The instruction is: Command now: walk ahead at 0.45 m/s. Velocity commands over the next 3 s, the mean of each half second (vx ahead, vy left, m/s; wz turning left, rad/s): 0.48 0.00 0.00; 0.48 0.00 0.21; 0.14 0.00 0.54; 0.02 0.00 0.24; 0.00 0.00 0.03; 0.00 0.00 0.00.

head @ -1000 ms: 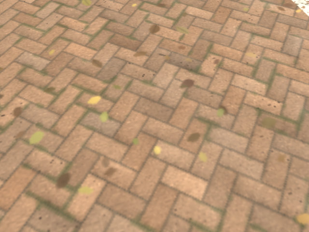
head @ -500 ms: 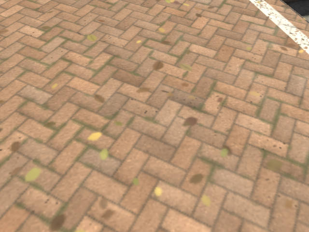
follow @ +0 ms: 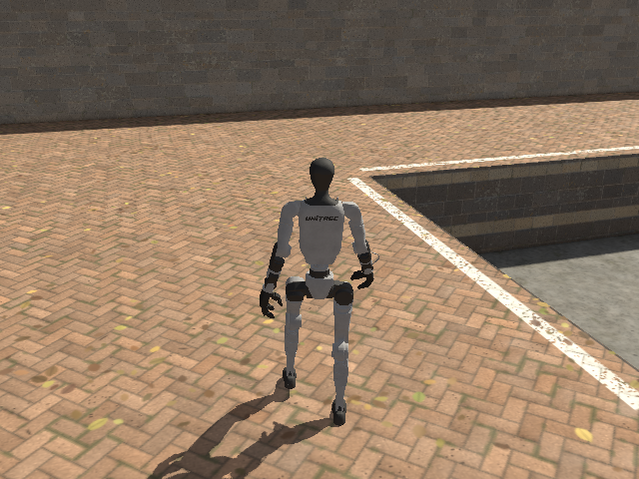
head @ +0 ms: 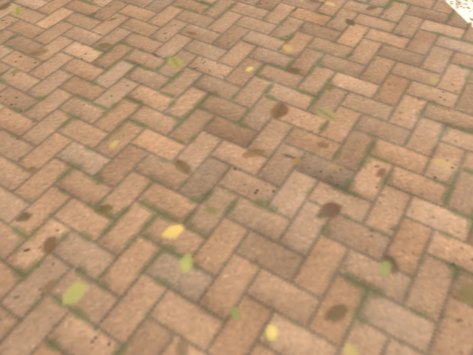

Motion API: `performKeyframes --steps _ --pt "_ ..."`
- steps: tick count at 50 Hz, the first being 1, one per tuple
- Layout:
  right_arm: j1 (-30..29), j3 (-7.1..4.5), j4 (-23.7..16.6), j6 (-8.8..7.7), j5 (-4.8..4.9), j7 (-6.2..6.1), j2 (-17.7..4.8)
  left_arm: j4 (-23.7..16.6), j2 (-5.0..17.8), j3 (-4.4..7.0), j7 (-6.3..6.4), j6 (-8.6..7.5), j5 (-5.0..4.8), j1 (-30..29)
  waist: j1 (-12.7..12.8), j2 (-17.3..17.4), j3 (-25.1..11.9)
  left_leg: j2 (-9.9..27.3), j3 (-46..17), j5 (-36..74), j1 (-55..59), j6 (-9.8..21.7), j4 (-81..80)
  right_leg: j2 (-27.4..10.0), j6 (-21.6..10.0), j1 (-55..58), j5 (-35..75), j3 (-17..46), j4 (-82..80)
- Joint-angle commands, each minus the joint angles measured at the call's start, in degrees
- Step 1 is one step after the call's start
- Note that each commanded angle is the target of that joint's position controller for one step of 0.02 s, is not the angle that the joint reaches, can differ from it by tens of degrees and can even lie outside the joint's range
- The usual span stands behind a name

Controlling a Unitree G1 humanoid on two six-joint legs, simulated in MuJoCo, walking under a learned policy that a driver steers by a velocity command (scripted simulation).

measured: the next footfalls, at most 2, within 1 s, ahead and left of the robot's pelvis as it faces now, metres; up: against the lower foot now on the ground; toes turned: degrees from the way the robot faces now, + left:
left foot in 0.16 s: +0.28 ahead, +0.15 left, +0.00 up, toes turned +2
right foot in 0.72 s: +0.60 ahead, -0.09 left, +0.00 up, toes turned -1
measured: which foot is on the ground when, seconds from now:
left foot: up 0.00-0.14, down 0.16-0.74, up 0.76-1.00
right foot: down 0.00-0.18, up 0.20-0.70, down 0.72-1.00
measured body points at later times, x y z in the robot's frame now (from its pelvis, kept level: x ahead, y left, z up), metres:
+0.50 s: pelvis +0.27 +0.07 +0.00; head +0.29 +0.07 +0.45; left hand +0.44 +0.34 -0.11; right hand +0.28 -0.20 -0.13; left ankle +0.24 +0.15 -0.75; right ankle +0.44 -0.12 -0.68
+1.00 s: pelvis +0.56 +0.00 +0.00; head +0.59 +0.00 +0.45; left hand +0.58 +0.28 -0.13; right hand +0.71 -0.26 -0.12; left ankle +0.63 +0.18 -0.67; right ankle +0.56 -0.09 -0.75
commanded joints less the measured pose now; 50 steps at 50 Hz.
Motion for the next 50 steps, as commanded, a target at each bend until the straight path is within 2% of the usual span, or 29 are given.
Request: performKeyframes --steps 1,5,7,8,9,10,11,12,13,14,15,16,19,22,26,31,34,35,36,37,38,39,40,41,42,43,45,48,50 --pt "-9.2 0.43 -5.5 -0.6 0.27 0.47 -1.6 -1.6 11.2 2.41 0.58 -0.71 -0.41 1.0 0.3 -7.3 5.4 -2.1 1.9 6.7 1.2 -0.5 -8.1 -13.4 -8.7 -5.1 13.3 6.9 -6.4" --pt "-9.2 -0.36 -6.5 -0.86 0.37 0.97 -4.4 -0.3 11.6 2.87 0.57 -0.35 -0.99 -0.1 -2.3 -7.2 5.3 -2.3 0.3 5.1 3.6 2.9 -11.9 -16.6 -6.8 0.9 20.6 6.0 -2.9" --pt "-1.1 -1.91 -4.3 -0.81 0.17 0.72 -7.0 -0.4 12.3 3.12 0.61 0.32 -0.64 -1.8 -7.2 -8.1 -0.4 -5.3 2.7 2.2 15.3 5.0 -11.8 -15.2 -5.0 1.8 38.7 3.5 7.6" --pt "8.7 -3.28 -1.2 -0.54 0.26 0.28 -9.1 -0.6 11.3 2.68 0.73 0.79 -0.26 -1.8 -11.4 -7.4 -6.0 -6.1 3.2 1.5 28.0 6.5 -11.4 -12.5 -3.4 -2.3 41.5 1.5 19.1" --pt "18.5 -4.39 0.8 -0.23 -0.34 -0.4 -13.2 -1.9 9.0 1.64 0.85 0.99 0.9 -0.4 -13.9 0.5 -13.8 4.9 -10.2 -2.3 44.8 9.9 -10.7 -8.8 -1.5 -15.2 23.8 -0.6 38.2" --pt "20.6 -4.56 1.9 -0.19 -0.64 0.25 -15.6 -1.8 0.5 -0.5 0.21 -0.2 0.08 7.1 -9.0 16.7 -21.4 16.6 -40.0 -21.3 58.5 18.7 -21.9 2.1 1.6 -34.3 -16.0 3.2 57.2" --pt "17.8 -3.04 1.3 -0.55 -0.04 0.46 -10.2 -1.7 7.0 0.86 -0.01 -1.53 -1.42 2.1 -10.7 10.3 -16.4 15.1 -43.1 -27.9 54.4 16.1 -27.8 -0.5 0.3 -40.4 -17.3 9.7 63.8" --pt "12.8 -2.4 0.5 -0.95 -0.1 0.37 -8.1 -3.7 10.3 1.83 -0.13 -2.35 -2.64 -3.7 -9.6 7.1 -8.3 13.8 -34.6 -24.5 46.7 13.7 -28.4 -3.4 -0.9 -43.8 -12.0 8.1 64.4" --pt "8.4 -2.08 -0.4 -1.28 -0.57 0.43 -7.2 -4.2 10.3 1.8 0.36 -2.67 -2.26 -6.4 -7.7 1.7 -4.8 12.0 -28.0 -16.6 38.5 12.7 -29.3 -6.5 -1.3 -41.3 -6.3 6.9 61.9" --pt "5.9 -1.82 -0.6 -1.59 -1.26 0.55 -5.9 -4.2 9.9 2.18 0.75 -2.52 -1.2 -7.4 -6.0 0.8 -2.5 10.0 -22.6 -10.1 31.9 12.3 -30.3 -8.5 -1.2 -38.6 -2.8 6.6 58.7" --pt "4.9 -1.47 -0.4 -1.9 -1.95 0.57 -4.8 -4.0 9.0 2.27 0.8 -1.89 -0.87 -6.2 -4.1 2.3 -2.7 8.4 -19.1 -6.8 28.1 11.9 -31.6 -10.0 -1.2 -34.8 -0.6 7.2 56.7" --pt "4.8 -1.36 -0.1 -2.04 -1.9 0.61 -4.2 -3.6 7.8 2.18 0.78 -1.24 -0.84 -5.3 -3.3 2.8 -2.6 7.4 -17.0 -5.5 26.3 12.2 -33.0 -10.4 -1.0 -33.2 0.1 7.1 55.1" --pt "7.2 -1.62 1.3 -2.35 -1.37 -0.09 -5.8 -4.9 6.9 2.11 0.86 0.02 -0.43 -9.0 -3.1 1.4 0.4 7.2 -12.8 -2.4 23.7 13.5 -36.3 -11.4 0.6 -36.5 3.7 6.1 48.7" --pt "10.6 -1.86 2.5 -1.88 -1.16 -1.19 -7.2 -6.8 7.0 2.06 0.69 -0.16 0.26 -15.2 -4.7 0.0 2.1 6.7 -9.9 1.3 26.2 13.0 -37.3 -11.2 2.2 -41.3 12.9 5.6 38.6" --pt "14.8 -1.77 3.9 -1.36 -0.52 -1.86 -7.9 -8.7 5.6 1.15 -0.27 -0.97 -0.08 -23.2 -7.5 0.2 3.3 4.7 -4.8 3.6 27.5 11.0 -37.3 -8.5 2.4 -38.4 22.5 2.6 25.5" --pt "20.1 -1.94 6.5 0.17 -0.22 -2.01 -8.4 -11.6 5.8 0.41 -2.09 -1.66 -0.7 -31.0 -9.5 0.2 5.0 8.1 -4.6 7.1 37.3 11.0 -33.4 -6.7 1.2 -40.3 19.1 2.1 18.0" --pt "19.7 -2.42 6.7 1.09 0.04 -2.28 -9.4 -12.0 8.1 1.05 -2.74 -2.15 -0.73 -29.0 -6.6 2.0 3.2 9.8 -6.3 18.4 40.9 9.8 -27.6 -4.7 -0.9 -34.5 12.0 1.7 15.5" --pt "18.4 -2.55 6.3 1.34 0.1 -2.31 -10.0 -10.9 9.7 1.86 -2.6 -2.36 -0.64 -24.2 -3.6 3.0 0.2 8.9 -5.9 27.8 40.3 9.1 -22.4 -2.9 -1.9 -26.9 10.7 0.3 14.5" --pt "17.4 -2.06 5.7 1.52 -0.13 -2.28 -8.9 -7.9 12.6 3.36 -2.12 -2.49 -0.52 -14.4 1.1 2.5 -5.9 5.7 -4.1 31.4 36.2 7.5 -12.0 -2.5 -3.7 -12.7 12.4 0.0 14.3" --pt "17.2 -0.97 3.8 1.35 -1.19 -2.27 -6.5 -5.8 17.0 4.58 -1.39 -2.43 0.51 -3.0 4.8 -2.7 -15.7 1.7 -1.9 16.4 23.4 5.5 5.7 -13.0 -7.4 6.9 13.0 10.8 17.3" --pt "25.2 1.08 3.7 0.2 -0.64 -1.81 1.3 -4.4 19.8 5.07 -1.49 -1.89 0.62 -0.5 0.5 -18.1 -23.4 -8.4 -1.1 -24.2 1.0 1.9 24.7 -26.3 -15.4 25.0 1.0 37.0 11.2" --pt "21.8 -0.49 4.5 -0.73 0.9 -1.76 -5.5 -5.0 13.7 3.46 -1.38 -1.85 0.25 -1.2 3.0 -13.0 -21.4 -5.9 -8.5 -27.9 -4.3 2.3 31.5 -25.2 -13.9 22.2 -5.9 40.0 7.0" --pt "16.6 -1.51 2.7 -1.19 2.11 -1.78 -8.3 -5.5 11.2 2.62 -1.07 -1.99 0.17 -5.8 2.4 -10.9 -12.4 -3.2 -7.6 -23.0 -7.7 2.9 32.6 -23.5 -11.0 14.6 -4.0 30.5 5.4" --pt "14.0 -1.58 2.2 -1.21 1.96 -2.16 -7.8 -6.0 9.9 2.16 -1.02 -2.2 0.34 -10.0 0.6 -7.2 -7.7 -0.4 -6.3 -17.7 -6.0 2.7 30.6 -21.3 -9.5 6.3 0.7 23.7 3.4" --pt "13.0 -1.94 2.1 -0.86 1.25 -2.47 -7.1 -6.0 8.3 1.83 -1.16 -2.47 0.62 -12.9 -0.9 -6.3 -4.2 1.2 -6.3 -14.1 -3.9 2.5 27.8 -19.5 -8.7 -0.2 4.2 18.8 1.2" --pt "14.4 -2.17 2.5 -0.01 1.12 -2.46 -5.9 -5.8 7.0 1.45 -1.25 -2.79 1.16 -14.6 -2.9 -7.3 -2.9 2.6 -6.8 -11.7 -0.5 2.4 26.3 -17.8 -7.8 -4.4 6.6 14.2 -0.8" --pt "15.5 -2.02 2.4 1.53 1.23 -2.3 -3.1 -5.1 6.9 1.59 -1.32 -3.2 1.2 -15.5 -4.4 -7.3 -1.3 3.4 -6.4 -10.0 1.6 2.1 24.5 -16.9 -8.2 -8.7 10.0 8.9 -3.6" --pt "12.8 -2.31 -0.2 2.83 0.31 -2.52 -2.7 -4.4 9.0 2.13 -0.42 -3.2 1.68 -16.9 -6.1 -5.8 1.9 2.6 -5.5 -5.5 -0.5 0.2 18.4 -16.4 -8.4 -11.7 30.5 0.1 -3.0" --pt "10.6 -2.07 -1.7 2.7 -0.27 -1.9 -2.2 -4.5 10.2 2.41 0.53 -2.49 1.64 -17.6 -6.0 -6.2 1.9 1.8 -2.7 1.2 1.8 -0.5 9.4 -14.3 -7.6 -12.7 34.7 -5.6 -2.3"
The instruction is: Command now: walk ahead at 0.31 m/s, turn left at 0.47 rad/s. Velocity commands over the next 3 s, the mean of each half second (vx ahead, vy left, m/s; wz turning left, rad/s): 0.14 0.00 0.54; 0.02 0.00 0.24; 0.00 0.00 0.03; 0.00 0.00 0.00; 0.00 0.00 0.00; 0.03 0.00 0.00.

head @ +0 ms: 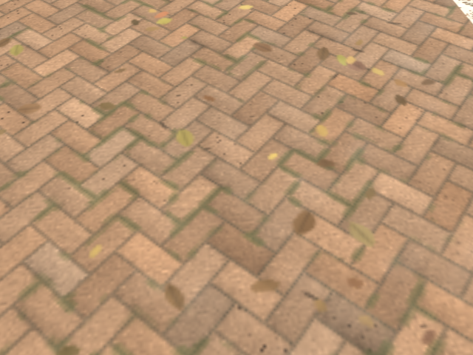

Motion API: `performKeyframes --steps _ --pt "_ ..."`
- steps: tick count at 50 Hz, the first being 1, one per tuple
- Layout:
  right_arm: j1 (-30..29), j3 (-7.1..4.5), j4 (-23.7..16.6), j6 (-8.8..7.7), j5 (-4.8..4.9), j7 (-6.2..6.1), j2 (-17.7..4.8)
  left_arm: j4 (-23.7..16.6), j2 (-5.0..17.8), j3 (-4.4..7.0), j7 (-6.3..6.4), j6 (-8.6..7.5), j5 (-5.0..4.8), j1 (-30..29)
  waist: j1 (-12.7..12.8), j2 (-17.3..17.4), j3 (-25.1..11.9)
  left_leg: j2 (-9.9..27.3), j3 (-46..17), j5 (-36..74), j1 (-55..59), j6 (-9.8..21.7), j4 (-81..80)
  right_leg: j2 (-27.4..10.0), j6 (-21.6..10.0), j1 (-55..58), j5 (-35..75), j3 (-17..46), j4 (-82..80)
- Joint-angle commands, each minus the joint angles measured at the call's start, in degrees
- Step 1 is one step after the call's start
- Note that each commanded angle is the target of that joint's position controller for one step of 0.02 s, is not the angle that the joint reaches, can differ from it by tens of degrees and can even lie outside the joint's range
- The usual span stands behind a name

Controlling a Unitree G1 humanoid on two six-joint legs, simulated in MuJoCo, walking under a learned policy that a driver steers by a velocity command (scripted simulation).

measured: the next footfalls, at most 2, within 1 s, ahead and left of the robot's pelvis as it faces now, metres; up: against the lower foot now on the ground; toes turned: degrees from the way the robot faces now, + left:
left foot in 0.22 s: +0.25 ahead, +0.13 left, +0.00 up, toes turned +8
right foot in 0.70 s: +0.29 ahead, -0.10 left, +0.00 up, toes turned +24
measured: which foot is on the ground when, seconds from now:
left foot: up 0.00-0.20, down 0.22-0.70, up 0.72-0.96, down 0.98-1.00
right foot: down 0.00-0.22, up 0.24-0.68, down 0.70-1.00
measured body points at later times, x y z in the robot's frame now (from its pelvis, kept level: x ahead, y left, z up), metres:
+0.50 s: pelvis +0.15 +0.04 -0.01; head +0.20 +0.07 +0.44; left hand +0.25 +0.35 -0.13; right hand +0.36 -0.21 -0.10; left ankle +0.21 +0.12 -0.75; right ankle +0.24 -0.13 -0.69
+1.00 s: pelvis +0.20 +0.01 -0.01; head +0.22 +0.01 +0.44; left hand +0.20 +0.30 -0.13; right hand +0.43 -0.19 -0.12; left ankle +0.13 +0.13 -0.75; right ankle +0.25 -0.11 -0.75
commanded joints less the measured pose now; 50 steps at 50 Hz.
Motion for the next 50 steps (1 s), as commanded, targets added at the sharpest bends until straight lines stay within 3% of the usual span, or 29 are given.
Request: performKeyframes --steps 1,3,6,8,10,11,12,13,14,15,16,17,19,23,27,31,34,35,36,37,38,39,41,43,45,47,48,49,50 --pt "1.0 0.14 -3.7 -0.01 -0.76 0.85 -0.3 -4.6 8.8 1.63 1.47 -0.28 -0.03 -7.1 -2.8 -6.6 -0.2 0.1 2.6 9.7 5.4 -0.9 -10.6 -13.4 -6.4 -5.5 30.8 0.6 -6.1" --pt "-3.0 0.42 -5.6 0.02 -1.01 1.82 0.1 -4.1 9.9 1.85 2.26 0.53 -0.52 -5.3 -1.0 -6.0 -1.0 -1.1 4.7 13.7 6.6 -0.7 -16.3 -14.1 -6.4 -2.6 32.4 -0.6 -4.6" --pt "-4.9 -0.12 -8.1 0.58 -1.11 3.08 -1.6 -3.7 11.4 2.38 2.75 2.12 -1.86 -4.6 -1.1 -6.6 -2.3 -2.0 5.2 10.2 6.2 0.8 -20.5 -16.9 -5.7 4.3 34.0 -0.6 -0.1" --pt "-3.1 -0.97 -8.9 0.85 -1.34 3.65 -3.6 -4.3 12.4 2.91 3.15 3.19 -2.75 -5.9 -2.8 -7.4 -3.4 -3.9 6.6 4.5 8.7 2.7 -21.7 -17.8 -4.4 6.6 39.8 -0.7 6.0" --pt "6.0 -2.91 -7.2 0.43 -1.17 3.5 -7.2 -5.2 11.7 2.86 3.41 4.3 -3.1 -7.0 -7.5 -5.1 -7.7 -8.1 8.4 7.9 20.1 5.7 -29.0 -14.4 -1.2 5.3 39.7 -2.2 21.5" --pt "9.2 -4.48 -7.1 0.31 -1.32 2.17 -12.0 -5.5 10.2 2.27 2.99 4.26 -1.52 -3.7 -8.0 3.3 -11.1 -3.1 -0.6 31.2 31.7 8.7 -31.2 -10.1 2.9 -3.9 22.5 -2.8 36.1" --pt "7.4 -4.75 -8.4 0.72 -1.85 1.09 -16.4 -7.1 4.3 0.57 2.05 3.88 1.89 0.3 -1.8 15.3 -15.6 9.7 -21.1 58.6 46.4 18.1 -26.3 0.4 7.0 -23.1 -29.2 0.1 55.3" --pt "7.2 -3.85 -10.7 0.38 -2.51 1.79 -14.8 -7.1 6.5 0.43 1.04 3.19 0.12 1.7 -3.4 9.7 -27.1 15.4 -34.2 47.2 51.0 25.7 -31.5 2.3 7.0 -27.6 -33.3 13.8 64.7" --pt "3.9 -3.44 -12.0 0.19 -2.17 2.09 -12.1 -8.1 9.3 1.12 0.67 3.02 -2.3 -3.1 -4.5 3.8 -22.6 13.0 -30.3 33.1 46.8 23.7 -35.1 0.2 5.7 -31.7 -27.5 15.7 64.7" --pt "0.2 -2.89 -12.3 0.17 -0.77 1.76 -9.7 -8.5 9.4 1.26 1.13 3.24 -2.31 -6.3 -3.6 -0.5 -15.5 9.8 -24.8 22.7 39.7 19.6 -36.7 -2.1 5.3 -33.1 -22.1 15.2 60.5" --pt "-2.3 -2.32 -12.7 0.5 -0.19 1.21 -7.9 -8.2 9.5 1.46 1.96 3.84 -1.41 -7.6 -2.5 -2.6 -11.3 7.5 -21.5 16.7 32.7 16.8 -38.2 -3.9 5.4 -31.8 -18.5 15.3 55.9" --pt "-3.5 -2.0 -13.1 0.86 -0.57 0.71 -7.1 -8.5 10.1 1.77 2.44 4.55 -0.92 -7.8 -1.2 -1.1 -9.4 5.7 -19.5 14.2 27.1 15.5 -39.1 -4.4 5.3 -28.4 -16.5 15.5 52.2" --pt "-3.4 -2.24 -13.8 1.22 -1.86 0.05 -7.9 -8.5 9.0 1.72 2.58 5.12 -0.57 -6.8 -0.3 1.4 -9.4 3.4 -17.4 15.8 22.9 14.5 -39.9 -3.0 5.5 -24.2 -14.0 14.5 46.9" --pt "-1.8 -3.02 -14.5 1.86 -1.19 -1.24 -9.8 -8.9 7.4 1.14 3.05 5.36 -0.68 -7.8 -1.2 2.2 -11.3 2.2 -18.0 12.0 23.4 13.6 -39.4 -1.8 7.3 -23.2 -10.4 15.4 37.4" --pt "-3.0 -2.59 -15.4 2.85 -1.4 -1.75 -8.8 -9.3 7.8 1.17 2.82 5.46 -1.1 -9.0 -2.2 4.7 -9.9 0.8 -19.3 -1.2 21.3 11.8 -40.1 -1.7 7.8 -21.3 -7.1 15.6 31.4" --pt "-2.0 -1.75 -15.1 3.44 -1.97 -1.46 -7.5 -9.8 8.0 1.0 2.01 4.46 -1.29 -8.8 -3.2 6.3 -9.5 1.5 -21.2 1.7 22.5 11.6 -37.8 -1.9 6.8 -16.8 -8.7 14.3 24.7" --pt "-1.9 -0.72 -14.8 4.0 -1.32 -1.44 -6.2 -8.8 7.7 0.94 0.85 3.54 -0.96 -5.1 -0.8 5.2 -8.8 -0.7 -20.3 4.7 21.6 8.6 -33.7 -2.1 3.8 -7.6 0.3 12.7 8.2" --pt "0.4 -0.27 -14.4 3.89 -1.51 -1.47 -4.9 -9.0 10.5 1.41 0.74 3.42 0.13 -4.4 -1.6 0.5 -8.3 -3.7 -17.2 -0.1 18.3 5.5 -29.2 -8.3 1.4 -3.5 4.4 18.1 4.6" --pt "3.0 0.05 -15.1 3.39 -1.76 -1.24 -3.4 -9.7 15.3 2.2 1.1 3.75 1.03 -6.9 -5.8 -12.9 -6.9 -11.9 -7.6 -12.4 12.2 2.2 -21.3 -17.5 -4.9 -2.1 14.4 28.6 2.8" --pt "-0.5 -0.69 -16.0 2.72 -2.21 -1.16 -6.3 -9.8 11.9 1.44 1.11 3.81 1.93 -7.0 -3.1 -17.6 -6.1 -12.2 -4.7 -21.0 11.4 -0.3 -14.4 -23.1 -12.0 -6.6 15.7 35.5 0.5" --pt "-1.9 -1.69 -15.7 2.57 -1.86 -1.12 -9.2 -10.4 10.7 1.1 1.21 3.6 1.38 -7.7 -1.9 -14.6 -5.6 -11.0 -5.1 -21.8 11.0 -1.7 -7.1 -22.1 -12.9 -6.2 15.7 34.5 0.8" --pt "-1.7 -2.02 -14.7 2.8 -1.45 -1.2 -8.9 -10.2 11.0 1.3 1.45 3.57 0.39 -7.9 -1.8 -12.4 -5.5 -11.1 -5.0 -20.8 9.2 -2.8 -2.6 -19.9 -11.5 -4.4 16.8 31.5 2.1" --pt "-0.5 -1.46 -13.4 3.69 -1.44 -1.37 -6.0 -9.9 10.2 0.98 1.66 3.64 -1.05 -8.3 -2.2 -10.5 -5.0 -9.6 -5.5 -18.7 8.0 -4.6 0.0 -17.4 -9.3 -2.0 20.8 27.1 4.1" --pt "-0.5 -0.1 -12.9 3.8 -1.31 -1.12 -2.3 -9.2 9.1 0.66 1.45 4.36 -1.07 -8.6 -2.4 -11.1 -5.4 -8.2 -1.5 -16.8 12.2 -5.5 -8.5 -13.5 -7.4 -2.0 23.7 21.7 5.4" --pt "-2.7 0.69 -12.9 3.55 -0.97 -0.9 -0.8 -8.3 9.0 0.62 1.3 5.12 -0.84 -6.9 -0.4 -13.6 -6.5 -7.6 1.1 -14.2 17.5 -5.6 -18.3 -12.3 -7.2 -1.1 26.3 20.3 6.5" --pt "-1.1 0.3 -11.5 3.61 -0.53 -0.83 -1.8 -7.6 9.5 0.56 1.12 5.51 -1.46 -6.3 -1.4 -13.8 -6.7 -8.0 2.8 -4.7 23.5 -4.6 -31.5 -11.8 -6.7 -1.0 24.7 20.2 7.8" --pt "-0.6 0.12 -10.9 3.68 -0.8 -0.82 -2.6 -7.1 9.3 0.41 0.99 5.32 -1.82 -5.0 -1.5 -12.8 -6.2 -7.8 2.5 1.9 27.3 -3.4 -37.9 -11.3 -5.3 -2.2 21.5 20.3 7.7" --pt "-0.9 -0.15 -11.1 3.81 -1.3 -1.09 -4.6 -6.6 8.8 0.1 0.74 4.69 -1.56 -3.6 -0.9 -10.5 -6.9 -5.3 -0.8 7.3 32.3 -2.0 -38.6 -10.9 -2.7 -5.1 16.3 20.5 7.3" --pt "-0.2 -0.72 -11.4 4.05 -1.86 -1.6 -8.1 -6.8 8.0 -0.3 0.13 3.76 -0.19 -2.9 0.4 -4.1 -8.6 -0.2 -5.0 20.7 37.2 0.0 -34.3 -8.4 -0.1 -8.8 10.7 17.6 9.7"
